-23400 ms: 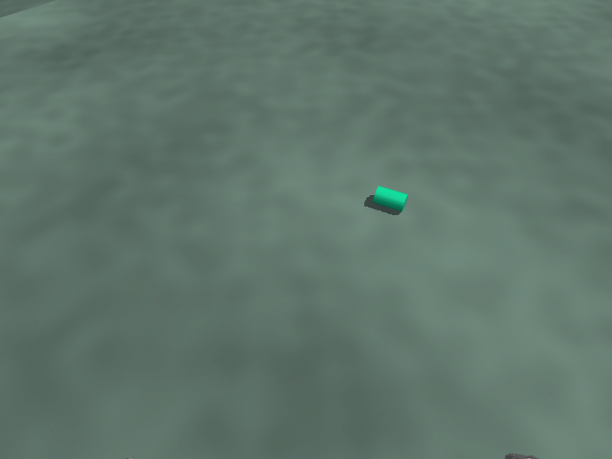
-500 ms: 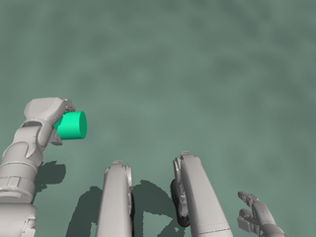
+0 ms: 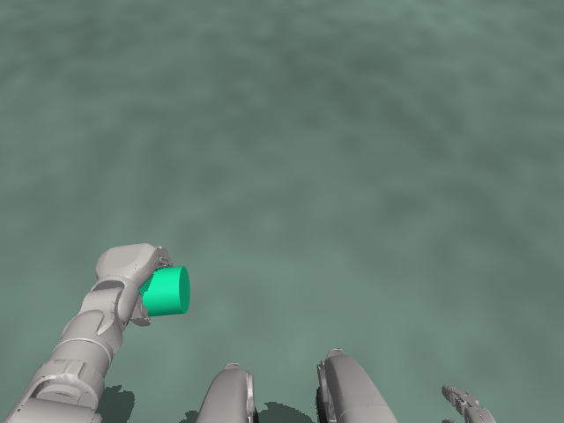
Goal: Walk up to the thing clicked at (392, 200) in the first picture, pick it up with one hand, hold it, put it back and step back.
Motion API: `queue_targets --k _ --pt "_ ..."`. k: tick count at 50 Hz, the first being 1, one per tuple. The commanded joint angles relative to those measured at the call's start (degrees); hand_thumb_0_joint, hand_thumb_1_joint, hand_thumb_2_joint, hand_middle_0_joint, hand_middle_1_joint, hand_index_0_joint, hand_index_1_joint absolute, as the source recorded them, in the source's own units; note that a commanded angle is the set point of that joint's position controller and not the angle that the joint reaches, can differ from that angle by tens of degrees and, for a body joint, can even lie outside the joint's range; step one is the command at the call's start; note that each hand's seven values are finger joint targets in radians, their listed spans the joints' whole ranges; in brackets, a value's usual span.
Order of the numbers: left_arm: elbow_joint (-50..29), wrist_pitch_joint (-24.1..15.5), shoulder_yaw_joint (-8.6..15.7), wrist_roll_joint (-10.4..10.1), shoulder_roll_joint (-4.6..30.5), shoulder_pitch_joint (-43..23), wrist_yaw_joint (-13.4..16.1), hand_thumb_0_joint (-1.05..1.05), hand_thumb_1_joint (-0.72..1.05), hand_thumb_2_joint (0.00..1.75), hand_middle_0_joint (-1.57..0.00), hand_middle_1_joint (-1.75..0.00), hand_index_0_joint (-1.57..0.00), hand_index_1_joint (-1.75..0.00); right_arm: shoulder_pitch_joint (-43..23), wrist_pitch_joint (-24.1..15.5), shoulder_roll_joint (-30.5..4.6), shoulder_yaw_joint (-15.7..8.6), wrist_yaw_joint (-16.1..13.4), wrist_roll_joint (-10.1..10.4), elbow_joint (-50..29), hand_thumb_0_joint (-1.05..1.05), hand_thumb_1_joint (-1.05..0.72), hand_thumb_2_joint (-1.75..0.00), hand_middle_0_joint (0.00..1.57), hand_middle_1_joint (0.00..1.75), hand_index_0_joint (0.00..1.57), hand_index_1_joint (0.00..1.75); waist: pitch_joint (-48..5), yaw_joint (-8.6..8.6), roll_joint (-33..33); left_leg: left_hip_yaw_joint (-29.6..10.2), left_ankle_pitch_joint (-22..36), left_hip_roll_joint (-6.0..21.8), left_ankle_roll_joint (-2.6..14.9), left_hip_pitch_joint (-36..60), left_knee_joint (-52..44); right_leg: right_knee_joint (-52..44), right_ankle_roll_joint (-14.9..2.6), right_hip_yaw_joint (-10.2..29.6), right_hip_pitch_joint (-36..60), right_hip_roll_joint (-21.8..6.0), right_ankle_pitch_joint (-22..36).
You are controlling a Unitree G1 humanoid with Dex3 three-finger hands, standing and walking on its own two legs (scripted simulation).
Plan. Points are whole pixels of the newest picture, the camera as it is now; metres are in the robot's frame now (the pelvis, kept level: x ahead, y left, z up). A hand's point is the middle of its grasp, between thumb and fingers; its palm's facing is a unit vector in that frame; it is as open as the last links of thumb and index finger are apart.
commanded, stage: lift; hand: left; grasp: from above
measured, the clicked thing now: (145, 293) +0.34 +0.23 -0.13
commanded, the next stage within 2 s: hold in 0.36 s
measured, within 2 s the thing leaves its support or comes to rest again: neither
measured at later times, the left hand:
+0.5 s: hand (133, 262) +0.35 +0.22 -0.02, palm faces -0.48 -0.07 -0.87, open 10.4 cm
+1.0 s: hand (120, 256) +0.34 +0.22 +0.02, palm faces -0.49 -0.03 -0.87, open 10.3 cm
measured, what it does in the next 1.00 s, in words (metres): rises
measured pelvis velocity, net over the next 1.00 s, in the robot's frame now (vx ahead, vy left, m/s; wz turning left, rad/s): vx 0.05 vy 0.00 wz -0.01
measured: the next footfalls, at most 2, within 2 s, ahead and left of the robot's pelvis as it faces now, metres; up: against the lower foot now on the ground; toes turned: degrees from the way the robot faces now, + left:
none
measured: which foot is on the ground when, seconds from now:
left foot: down 0.00-1.00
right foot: down 0.00-1.00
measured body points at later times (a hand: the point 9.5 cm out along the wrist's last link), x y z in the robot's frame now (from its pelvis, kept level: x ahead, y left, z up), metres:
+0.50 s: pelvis +0.04 +0.00 +0.06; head +0.09 -0.01 +0.51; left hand +0.37 +0.22 +0.03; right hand +0.13 -0.27 -0.06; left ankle +0.03 +0.11 -0.64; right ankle +0.06 -0.14 -0.64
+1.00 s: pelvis +0.05 +0.00 +0.08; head +0.07 -0.01 +0.53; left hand +0.36 +0.22 +0.07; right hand +0.15 -0.27 -0.04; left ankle +0.03 +0.11 -0.64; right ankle +0.06 -0.14 -0.64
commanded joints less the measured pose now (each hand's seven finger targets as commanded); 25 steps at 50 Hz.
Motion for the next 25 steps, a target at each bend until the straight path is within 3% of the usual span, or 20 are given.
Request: queue_targets --k 1,8,10,13,18,25 --pt "-13.3 0.2 5.3 -0.3 13.6 -21.9 3.9 0.0 0.78 0.76 -1.22 -0.37 -1.16 -0.44 2.3 -2.4 -8.9 -3.2 -0.5 -0.3 -4.2 0.0 -0.89 -0.9 0.2 0.3 0.2 0.3 -19.5 0.23 4.5 -0.4 9.7 -0.9 -0.21 19.1 -16.5 -13.3 -2.96 -1.4 15.0 1.7 6.9" --pt "-13.0 1.7 5.1 -0.3 12.5 -18.9 5.2 0.0 0.76 0.77 -1.21 -0.39 -1.15 -0.45 2.2 -1.8 -8.7 -3.5 -0.3 -0.4 -4.0 0.0 -0.89 -0.9 0.2 0.3 0.2 0.3 -18.3 1.17 2.3 0.2 17.0 -1.1 -0.38 25.8 -20.9 -18.9 -2.76 -0.9 22.5 1.3 13.2" --pt "-13.1 2.1 3.8 -0.8 10.9 -19.2 4.7 0.0 0.78 0.78 -1.22 -0.39 -1.16 -0.46 2.0 -1.5 -8.7 -3.5 -0.2 -0.2 -4.1 0.0 -0.89 -0.9 0.2 0.3 0.2 0.3 -16.3 0.68 1.3 0.5 17.3 -1.4 -0.16 26.4 -22.1 -20.9 -2.56 -0.4 24.0 1.1 14.1" --pt "-12.7 2.4 4.3 -1.2 11.2 -17.5 4.1 0.0 0.8 0.8 -1.23 -0.41 -1.18 -0.47 1.9 -1.2 -8.7 -3.8 -0.3 -0.2 -4.1 0.0 -0.89 -0.89 0.2 0.3 0.2 0.3 -16.9 1.46 1.1 0.7 19.9 -1.5 -0.3 28.8 -23.8 -22.6 -2.48 -0.2 27.4 1.1 16.1" --pt "-13.1 2.1 3.2 -1.1 10.1 -16.5 2.7 0.0 0.81 0.78 -1.22 -0.43 -1.18 -0.47 1.4 -0.6 -8.5 -4.0 -0.4 -0.1 -4.6 0.0 -0.89 -0.89 0.2 0.3 0.2 0.3 -14.4 1.24 0.5 0.7 22.3 -1.6 -0.32 31.4 -26.7 -25.5 -2.42 -0.1 30.2 1.1 18.1" --pt "-14.9 1.7 3.9 -0.4 11.3 -16.2 2.1 0.0 0.83 0.8 -1.23 -0.44 -1.19 -0.48 0.4 -0.1 -8.8 -4.2 -0.4 0.0 -5.3 0.0 -0.89 -0.89 0.2 0.3 0.2 0.3 -14.3 1.99 0.4 1.2 25.8 -1.7 -0.42 35.2 -29.5 -27.8 -2.37 -0.1 33.7 1.0 21.2"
